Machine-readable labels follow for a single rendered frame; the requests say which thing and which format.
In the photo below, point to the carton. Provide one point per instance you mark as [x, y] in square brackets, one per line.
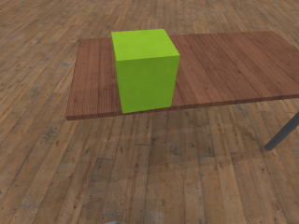
[146, 63]

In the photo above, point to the table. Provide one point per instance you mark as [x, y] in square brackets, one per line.
[213, 69]

